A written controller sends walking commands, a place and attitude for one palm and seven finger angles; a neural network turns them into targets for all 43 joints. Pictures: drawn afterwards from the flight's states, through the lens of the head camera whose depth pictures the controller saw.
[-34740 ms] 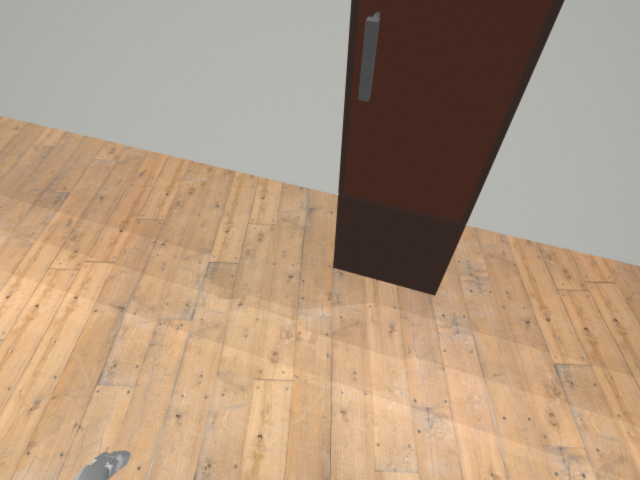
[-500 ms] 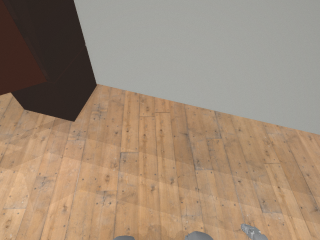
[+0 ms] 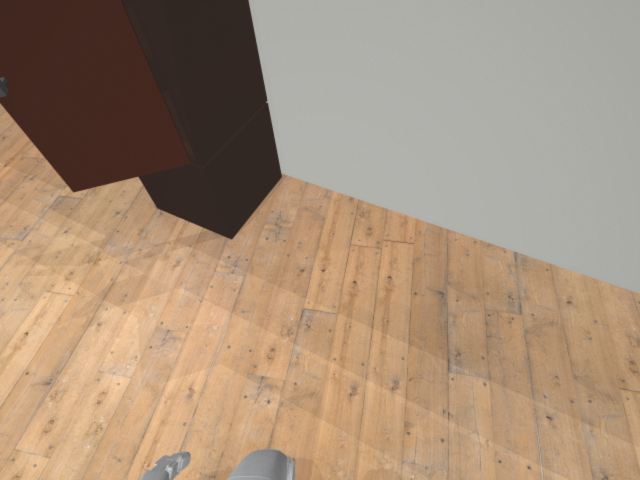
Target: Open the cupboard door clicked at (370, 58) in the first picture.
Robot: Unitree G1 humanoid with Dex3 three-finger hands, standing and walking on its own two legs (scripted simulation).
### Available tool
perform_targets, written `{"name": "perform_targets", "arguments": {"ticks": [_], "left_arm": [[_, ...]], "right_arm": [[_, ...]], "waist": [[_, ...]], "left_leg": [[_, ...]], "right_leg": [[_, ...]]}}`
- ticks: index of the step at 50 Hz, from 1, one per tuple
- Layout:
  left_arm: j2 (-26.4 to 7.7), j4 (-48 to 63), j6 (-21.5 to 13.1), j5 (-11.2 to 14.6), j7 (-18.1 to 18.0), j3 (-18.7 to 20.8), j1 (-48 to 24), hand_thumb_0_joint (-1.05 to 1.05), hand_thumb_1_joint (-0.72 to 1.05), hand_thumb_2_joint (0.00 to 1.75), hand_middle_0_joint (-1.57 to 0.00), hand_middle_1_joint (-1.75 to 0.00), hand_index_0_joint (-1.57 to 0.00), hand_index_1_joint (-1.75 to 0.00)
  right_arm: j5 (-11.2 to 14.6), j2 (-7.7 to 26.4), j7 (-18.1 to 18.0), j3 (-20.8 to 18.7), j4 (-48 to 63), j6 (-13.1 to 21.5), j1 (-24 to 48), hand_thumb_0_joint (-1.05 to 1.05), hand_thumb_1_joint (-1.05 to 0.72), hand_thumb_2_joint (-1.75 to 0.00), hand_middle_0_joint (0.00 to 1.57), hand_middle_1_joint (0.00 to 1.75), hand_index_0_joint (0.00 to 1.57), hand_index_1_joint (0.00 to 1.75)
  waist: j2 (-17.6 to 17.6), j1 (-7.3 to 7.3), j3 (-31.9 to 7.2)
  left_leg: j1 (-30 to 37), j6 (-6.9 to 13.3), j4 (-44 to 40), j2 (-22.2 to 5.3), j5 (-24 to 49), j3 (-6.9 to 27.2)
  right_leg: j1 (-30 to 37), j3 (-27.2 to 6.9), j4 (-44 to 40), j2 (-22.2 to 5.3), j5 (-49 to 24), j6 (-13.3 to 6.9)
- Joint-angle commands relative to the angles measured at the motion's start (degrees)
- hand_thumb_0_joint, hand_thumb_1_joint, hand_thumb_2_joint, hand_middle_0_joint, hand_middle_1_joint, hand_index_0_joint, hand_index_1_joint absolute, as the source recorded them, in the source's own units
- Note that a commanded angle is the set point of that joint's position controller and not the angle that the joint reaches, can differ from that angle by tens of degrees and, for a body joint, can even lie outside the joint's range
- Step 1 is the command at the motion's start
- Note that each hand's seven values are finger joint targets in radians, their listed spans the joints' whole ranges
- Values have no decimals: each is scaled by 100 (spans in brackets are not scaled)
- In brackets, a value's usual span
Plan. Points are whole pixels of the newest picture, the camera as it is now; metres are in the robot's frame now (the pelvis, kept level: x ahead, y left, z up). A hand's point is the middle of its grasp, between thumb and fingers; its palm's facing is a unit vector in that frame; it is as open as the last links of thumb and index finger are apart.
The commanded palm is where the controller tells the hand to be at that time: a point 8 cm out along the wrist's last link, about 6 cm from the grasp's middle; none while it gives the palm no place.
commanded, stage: turn to face it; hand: left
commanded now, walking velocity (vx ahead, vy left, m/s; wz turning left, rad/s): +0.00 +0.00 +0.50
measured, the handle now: out of the picture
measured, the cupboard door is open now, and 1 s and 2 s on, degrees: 45 45 45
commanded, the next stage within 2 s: take the last steps up to it in 0.38 s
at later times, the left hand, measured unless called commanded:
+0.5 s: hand out of the picture +0.00 +0.27 -0.18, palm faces +0.28 -0.94 -0.22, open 7.4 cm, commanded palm none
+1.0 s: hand out of the picture +0.00 +0.22 -0.15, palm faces +0.40 -0.89 -0.23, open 7.3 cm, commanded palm none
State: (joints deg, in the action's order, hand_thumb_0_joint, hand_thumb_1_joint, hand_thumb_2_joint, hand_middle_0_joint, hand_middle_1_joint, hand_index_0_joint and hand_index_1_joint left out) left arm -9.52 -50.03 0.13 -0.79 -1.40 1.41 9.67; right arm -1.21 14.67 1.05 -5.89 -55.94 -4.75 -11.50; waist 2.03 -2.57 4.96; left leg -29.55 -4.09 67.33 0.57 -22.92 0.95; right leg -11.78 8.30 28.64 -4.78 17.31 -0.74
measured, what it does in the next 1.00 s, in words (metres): steps on the spot, turning left: left foot, then right foot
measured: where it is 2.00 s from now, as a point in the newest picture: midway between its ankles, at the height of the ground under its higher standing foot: (243, 436)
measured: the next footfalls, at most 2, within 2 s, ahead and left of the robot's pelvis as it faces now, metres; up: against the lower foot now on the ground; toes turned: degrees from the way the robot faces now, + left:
left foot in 0.26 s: +0.04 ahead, +0.14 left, +0.00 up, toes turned +14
right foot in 0.78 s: +0.08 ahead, -0.06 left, +0.00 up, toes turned +10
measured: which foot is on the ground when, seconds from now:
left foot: up 0.00-0.24, down 0.26-0.78, up 0.80-1.00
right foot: down 0.00-0.26, up 0.28-0.76, down 0.78-1.00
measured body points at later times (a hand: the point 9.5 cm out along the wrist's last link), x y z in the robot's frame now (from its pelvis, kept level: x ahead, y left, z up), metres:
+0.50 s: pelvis +0.00 +0.06 +0.00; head +0.03 +0.09 +0.45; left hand -0.02 +0.32 -0.16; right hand +0.17 -0.15 -0.12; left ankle +0.00 +0.13 -0.74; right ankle +0.01 -0.13 -0.65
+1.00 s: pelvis +0.06 +0.05 +0.01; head +0.08 +0.03 +0.46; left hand -0.02 +0.26 -0.13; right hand +0.14 -0.19 -0.16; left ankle +0.03 +0.21 -0.64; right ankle +0.04 -0.07 -0.74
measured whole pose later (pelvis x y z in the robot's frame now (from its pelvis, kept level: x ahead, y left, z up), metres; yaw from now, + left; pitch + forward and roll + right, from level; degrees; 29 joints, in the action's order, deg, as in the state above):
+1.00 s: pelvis +0.06 +0.05 +0.01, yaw +21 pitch +0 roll +2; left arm -7.8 -59.6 -3.5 -0.7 -0.6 2.2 19.3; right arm -1.8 12.5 1.8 -4.8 -61.2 -2.8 -17.2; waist 1.2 -0.9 1.5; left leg -33.8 -2.9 63.4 -2.6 -9.9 0.5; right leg -2.7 9.9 18.9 -5.0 15.6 0.4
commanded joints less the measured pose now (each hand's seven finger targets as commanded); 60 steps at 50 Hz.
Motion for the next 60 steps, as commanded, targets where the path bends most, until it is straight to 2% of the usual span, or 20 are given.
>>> {"name": "perform_targets", "arguments": {"ticks": [1,8,11,12,13,14,15,21,25,32,36,37,38,39,40,43,46,51,56,60], "left_arm": [[-1055,259,-140,-15,-68,324,492,0,90,90,-20,-30,-20,-30],[-1276,-15,-114,-119,-49,437,883,0,90,90,-20,-30,-20,-30],[-1360,-42,-107,-61,-7,474,661,0,90,90,-20,-30,-20,-30],[-1273,0,-90,-1,21,447,593,0,90,90,-20,-30,-20,-30],[-896,152,-61,41,61,361,597,0,90,90,-20,-30,-20,-30],[-695,317,8,41,24,243,220,0,90,90,-20,-30,-20,-30],[-829,327,86,9,-14,285,209,0,90,90,-20,-30,-20,-30],[-758,-305,193,-31,74,334,577,0,90,90,-20,-30,-20,-30],[-689,-338,177,-35,70,313,585,0,90,90,-20,-30,-20,-30],[-560,-66,32,-74,202,286,-114,0,90,90,-20,-30,-20,-30],[-545,-242,-57,-55,220,320,457,0,90,90,-20,-30,-20,-30],[-618,-377,-99,-62,201,373,878,0,90,90,-20,-30,-20,-30],[-969,-500,-162,-128,148,464,1326,0,90,90,-20,-30,-20,-30],[-1470,-556,-180,-155,83,576,1748,0,90,90,-20,-30,-20,-30],[-1447,-513,-170,-50,33,513,1608,0,90,90,-20,-30,-20,-30],[-796,-420,-315,-12,35,344,652,0,90,90,-20,-30,-20,-30],[-581,-598,-453,16,56,264,981,0,90,90,-20,-30,-20,-30],[-634,-1009,-526,-19,42,246,1674,0,90,90,-20,-30,-20,-30],[-649,-1245,-522,-86,13,217,1935,0,90,90,-20,-30,-20,-30],[-866,-1265,-460,-127,-1,270,1719,0,90,90,-20,-30,-20,-30]], "right_arm": [[35,205,51,41,487,123,364,0,-90,-90,20,30,20,30],[72,14,47,166,608,221,792,0,-90,-90,20,30,20,30],[53,186,13,158,490,311,307,0,-90,-90,20,30,20,30],[24,457,0,98,386,370,-61,0,-90,-90,20,30,20,30],[-22,1052,-30,-51,345,425,-392,0,-90,-90,20,30,20,30],[9,1395,-125,-104,287,379,-699,0,-90,-90,20,30,20,30],[-4,1312,-150,-47,286,351,-601,0,-90,-90,20,30,20,30],[27,696,-290,176,440,493,137,0,-90,-90,20,30,20,30],[34,577,-278,203,323,535,-85,0,-90,-90,20,30,20,30],[-44,593,-193,108,152,526,-496,0,-90,-90,20,30,20,30],[-22,606,-167,93,174,511,-281,0,-90,-90,20,30,20,30],[8,543,-157,104,199,516,-128,0,-90,-90,20,30,20,30],[69,251,-119,142,252,544,-104,0,-90,-90,20,30,20,30],[56,-6,-98,200,459,562,70,0,-90,-90,20,30,20,30],[-67,474,-54,113,503,511,347,0,-90,-90,20,30,20,30],[-77,227,63,51,83,343,-176,0,-90,-90,20,30,20,30],[-39,-31,112,120,-116,326,-408,0,-90,-90,20,30,20,30],[-11,-171,138,170,-55,340,10,0,-90,-90,20,30,20,30],[-1,-243,201,267,193,400,700,0,-90,-90,20,30,20,30],[21,-259,214,306,222,547,634,0,-90,-90,20,30,20,30]], "waist": [[-1251,325,-601],[-1531,535,-580],[-1245,200,-741],[-654,-39,-1015],[1029,-181,-1333],[1434,-346,-1380],[775,-241,-1297],[423,279,-684],[483,283,-743],[642,39,-360],[501,370,-426],[199,628,-420],[-874,851,-559],[-2283,1072,-436],[-1493,941,63],[-1235,256,482],[-1163,254,291],[-998,442,107],[-1290,562,355],[-1481,420,267]], "left_leg": [[-437,-78,-406,-225,29,-196],[362,105,-2310,-160,-353,-650],[1555,247,-3725,-14,670,-798],[2495,378,-4354,-281,1684,-569],[3489,985,-4487,-1684,3413,1276],[3297,1705,-4488,-2466,5485,2018],[2952,1864,-4425,-2525,4890,1512],[2244,1220,-4858,-1442,4022,603],[2360,1266,-4967,-1376,3702,652],[2086,1506,-5370,-1312,416,1388],[1245,1359,-5079,-1048,-287,1414],[501,1169,-4594,-784,-550,1154],[-602,851,-3533,-207,-799,529],[-1677,474,-1786,329,-1170,-169],[-1627,436,-805,-63,-779,270],[-1061,259,-20,-396,783,284],[-1009,111,-147,-406,1383,11],[-1331,60,-574,-511,1529,-271],[-1179,158,-1774,-566,1349,-608],[244,422,-3107,-307,794,-902]], "right_leg": [[1123,-447,-750,-1379,-3504,-345],[1119,-252,-337,-1654,-3976,-492],[564,78,312,-1510,-3549,-197],[-1,298,1067,-1328,-2926,75],[-1426,431,2307,-529,132,466],[-1847,-219,3125,-221,2159,525],[-1729,-634,3504,-314,2063,419],[-1810,-885,3859,-161,353,542],[-1727,-822,3462,-121,202,593],[-1475,-409,1701,85,753,406],[-13,-264,345,302,383,267],[978,-334,-337,202,69,228],[2099,-1263,-1095,-646,843,20],[2464,-3418,-1955,-2372,1959,-582],[1265,-3679,-2337,-2731,2537,-789],[102,-2004,-2379,-1817,1466,-253],[494,-729,-2114,-1322,-490,-60],[1249,-259,-1793,-1434,-2136,-149],[1384,-93,-1653,-1576,-2467,-314],[961,83,-1102,-1682,-3012,-285]]}}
